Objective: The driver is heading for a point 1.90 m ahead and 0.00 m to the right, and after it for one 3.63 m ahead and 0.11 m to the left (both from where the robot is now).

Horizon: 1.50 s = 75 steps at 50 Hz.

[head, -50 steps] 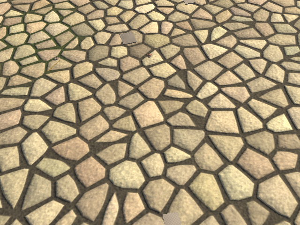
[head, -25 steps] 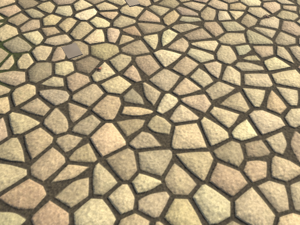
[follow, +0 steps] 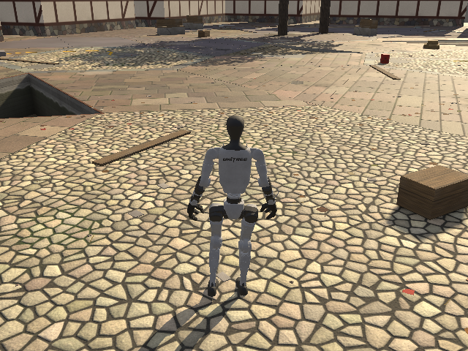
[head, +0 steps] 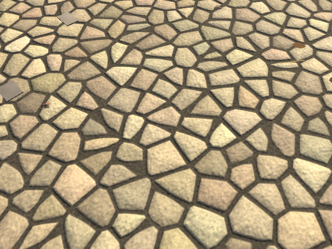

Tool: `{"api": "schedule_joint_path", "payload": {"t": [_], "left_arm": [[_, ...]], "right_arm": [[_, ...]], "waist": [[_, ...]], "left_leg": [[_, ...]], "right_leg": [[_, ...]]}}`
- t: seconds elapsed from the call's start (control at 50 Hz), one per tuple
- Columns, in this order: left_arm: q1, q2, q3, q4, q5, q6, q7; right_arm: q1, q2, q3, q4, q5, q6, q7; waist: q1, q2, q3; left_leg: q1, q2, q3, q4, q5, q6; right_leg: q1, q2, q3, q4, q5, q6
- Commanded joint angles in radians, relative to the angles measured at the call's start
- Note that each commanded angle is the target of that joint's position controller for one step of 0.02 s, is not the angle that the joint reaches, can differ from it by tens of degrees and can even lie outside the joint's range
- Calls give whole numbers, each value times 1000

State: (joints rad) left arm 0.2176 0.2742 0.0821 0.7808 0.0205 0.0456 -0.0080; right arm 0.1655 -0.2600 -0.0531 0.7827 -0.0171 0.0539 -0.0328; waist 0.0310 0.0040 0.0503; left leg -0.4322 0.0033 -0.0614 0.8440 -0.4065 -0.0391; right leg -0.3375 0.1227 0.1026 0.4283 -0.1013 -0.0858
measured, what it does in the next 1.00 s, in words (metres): walks ahead: left foot, then right foot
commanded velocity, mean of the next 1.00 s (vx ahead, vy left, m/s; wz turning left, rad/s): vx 0.32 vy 0.00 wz -0.02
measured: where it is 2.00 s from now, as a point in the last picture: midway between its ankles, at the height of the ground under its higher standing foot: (167, 187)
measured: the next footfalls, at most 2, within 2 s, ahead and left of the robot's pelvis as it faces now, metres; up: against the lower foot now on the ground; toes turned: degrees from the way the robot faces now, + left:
left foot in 0.12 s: +0.04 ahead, +0.12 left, +0.00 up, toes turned -9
right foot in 0.58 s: +0.14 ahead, -0.13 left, +0.00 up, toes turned -11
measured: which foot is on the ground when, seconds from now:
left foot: up 0.00-0.10, down 0.12-0.58, up 0.60-1.00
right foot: down 0.00-0.14, up 0.16-0.56, down 0.58-1.00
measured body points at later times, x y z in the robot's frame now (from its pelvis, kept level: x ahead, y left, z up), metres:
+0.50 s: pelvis +0.05 +0.01 +0.01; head +0.07 +0.02 +0.46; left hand +0.24 +0.24 -0.11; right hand +0.00 -0.26 -0.11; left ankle +0.00 +0.13 -0.74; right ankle +0.06 -0.13 -0.71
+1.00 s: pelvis +0.26 -0.04 -0.01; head +0.30 -0.04 +0.44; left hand +0.22 +0.21 -0.15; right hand +0.45 -0.27 -0.12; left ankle +0.42 +0.06 -0.71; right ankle +0.10 -0.12 -0.74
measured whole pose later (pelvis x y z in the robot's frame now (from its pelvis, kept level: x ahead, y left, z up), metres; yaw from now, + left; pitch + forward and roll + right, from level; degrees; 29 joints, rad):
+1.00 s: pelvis +0.26 -0.04 -0.01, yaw +3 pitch +2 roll -1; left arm 0.40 0.22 0.03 0.95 0.02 -0.09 0.02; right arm 0.07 -0.25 -0.05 0.76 -0.04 -0.01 0.08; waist 0.04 0.02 0.05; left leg -0.63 0.04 0.10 0.68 -0.07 0.09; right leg 0.14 0.02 -0.23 0.21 -0.38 -0.01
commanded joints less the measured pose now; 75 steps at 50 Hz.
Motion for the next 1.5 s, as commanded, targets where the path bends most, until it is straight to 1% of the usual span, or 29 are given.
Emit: {"api": "schedule_joint_path", "payload": {"t": [0.02, 0.1, 0.12, 0.14, 0.16, 0.18, 0.22, 0.36, 0.48, 0.52, 0.56, 0.58, 0.6, 0.62, 0.64, 0.68, 0.72, 0.94, 1.04, 1.06, 1.08, 1.1, 1.12, 1.16, 1.18, 1.22, 1.28, 1.36, 1.5], "left_arm": [[3, 162, 43, -57, 5, -5, -2], [-52, 156, 44, -63, -10, 4, -7], [-57, 132, 37, -70, -21, 3, -2], [5, 61, 22, -73, -26, 0, 3], [-26, 106, 34, -79, -11, -4, 10], [-49, 167, 46, -79, 23, -7, 6], [22, 141, 44, -38, 23, -4, -20], [-69, 88, 13, -32, 21, -26, -46], [-208, 46, -21, -66, 20, -54, -51], [-190, 50, -24, -68, 12, -65, -43], [-33, 54, -21, -18, 11, -89, -23], [103, 103, -5, 29, 22, -104, -6], [261, 209, 19, 42, 45, -115, 15], [285, 293, 39, 61, 29, -109, 22], [195, 206, 16, 42, 25, -107, 20], [53, 79, -21, 12, 10, -116, 15], [47, 51, -31, 19, 7, -130, 22], [154, 79, -27, 106, 0, -155, 26], [169, 152, -11, 127, 7, -123, 43], [166, 162, -9, 121, 5, -114, 42], [176, 137, -15, 98, 9, -114, 35], [213, 28, -34, 26, -9, -121, 11], [80, 121, -20, -5, 0, -137, 7], [45, 96, -31, -15, -10, -157, 6], [51, 85, -32, -10, 3, -145, 7], [117, 67, -37, 18, 29, -101, 2], [80, 47, -42, 4, 29, -76, -11], [-65, 55, -38, -28, 12, -75, -19], [-144, 18, -56, -34, 0, -89, -22]], "right_arm": [[16, -80, -16, -69, 9, -21, -7], [139, -79, -13, -50, 19, -40, -18], [168, -112, -21, -45, 10, -47, -28], [147, -202, -37, -68, -5, -48, -36], [51, -269, -53, -99, -22, -44, -27], [46, -209, -41, -100, -28, -46, -19], [-3, -132, -18, -102, -16, -56, -8], [202, -142, -31, -10, -8, -109, 16], [260, -148, -37, 55, -2, -120, 39], [271, -164, -43, 73, -4, -114, 48], [229, -168, -45, 74, 12, -110, 48], [207, -134, -35, 62, 17, -115, 47], [158, -37, -6, 5, 29, -123, 51], [158, -53, -12, -12, 18, -116, 42], [176, -112, -30, 17, 5, -104, 39], [200, -79, -30, 53, 9, -98, 60], [200, -70, -32, 67, -13, -84, 74], [-142, -10, 5, -81, -18, -70, 119], [23, -72, -18, -52, -25, -71, 96], [163, -103, -35, -9, -31, -79, 86], [291, -185, -64, 22, -39, -80, 67], [219, -292, -89, -10, -21, -71, 59], [246, -279, -91, -20, 3, -57, 54], [154, -179, -64, 2, 9, -64, 40], [116, -145, -51, 4, 9, -75, 36], [87, -108, -35, 0, 12, -98, 39], [140, -124, -34, 35, 13, -124, 45], [210, -124, -28, 65, 13, -133, 48], [243, -94, 2, 117, -6, -132, 18]], "waist": [[0, -126, -106], [-63, -131, -109], [-74, -80, -99], [-31, 121, -111], [-40, 246, -36], [-28, 138, -15], [17, 123, -9], [-86, 114, 30], [-117, 155, 48], [-96, 162, 47], [3, 101, 6], [60, 26, -79], [139, -182, -212], [123, -268, -170], [70, -131, -77], [-4, -110, 18], [-19, -119, 19], [-5, -83, 80], [-95, -105, -74], [-156, -81, -156], [-203, 14, -246], [-103, 284, -348], [-173, 97, -357], [-86, -33, -105], [-43, -48, -64], [-1, -39, -70], [-2, 1, -38], [-60, 25, 3], [-87, 60, 5]], "left_leg": [[23, -35, 14, -74, -16, 15], [249, -76, 27, -396, 64, 65], [337, -9, -29, -542, 84, 84], [402, 244, -272, -651, -50, 138], [273, 393, -469, -731, -139, 235], [209, 375, -414, -717, -169, 251], [223, 245, -261, -708, -147, 189], [475, 224, -158, -720, -10, 211], [366, 213, -101, -694, 117, 238], [304, 223, -118, -646, 224, 249], [187, 200, -104, -531, 322, 219], [81, 140, -55, -385, 324, 184], [-117, 28, 50, -72, 98, 130], [-269, -62, 65, 125, -149, 132], [-273, 11, -23, 231, -98, 152], [-239, 59, -18, 214, 54, 139], [-228, 68, 10, 236, 140, 112], [-210, 53, 154, -135, 387, 104], [65, -86, 230, -223, 191, 219], [261, -110, 204, -291, 198, 251], [492, 27, 5, -343, 73, 301], [787, 326, -598, -458, 51, 468], [771, 331, -672, -561, 85, 477], [477, 275, -418, -586, 282, 396], [372, 218, -326, -594, 376, 357], [269, 162, -225, -623, 476, 327], [235, 136, -147, -675, 530, 321], [336, 120, -76, -712, 557, 240], [451, 130, 99, -597, 1013, 154]], "right_leg": [[107, -261, 358, -154, -119, -142], [27, -211, 394, -118, -103, -64], [-49, -154, 353, -69, -213, -6], [-150, -41, 206, 152, -390, 55], [-289, 74, 0, 361, -429, 71], [-255, -26, 39, 500, -363, 70], [-247, -19, 38, 621, -247, 71], [-392, -52, 28, 522, -162, 107], [-181, -118, -144, 204, -212, 105], [-61, -93, -174, 119, -238, 82], [203, -76, -172, -42, -92, 52], [430, -133, -94, -60, -100, 33], [660, -420, 236, -162, -385, -24], [570, -563, 503, -271, -509, -96], [465, -531, 419, -254, -545, -99], [338, -418, 189, -292, -343, -42], [318, -360, 44, -302, -133, -20], [315, -355, -264, -292, 358, -36], [444, -383, -331, 121, 950, -14], [363, -371, -339, 336, 832, -2], [165, -330, -349, 640, 480, 23], [-283, -99, -267, 1043, -414, 90], [-403, -104, -71, 1101, -360, 80], [-376, -212, -61, 918, -215, 67], [-308, -240, -54, 838, -214, 72], [-196, -250, -67, 769, -203, 87], [-224, -258, -103, 646, -128, 105], [-329, -265, -122, 464, 53, 97], [-201, -140, -181, 205, 132, 43]]}}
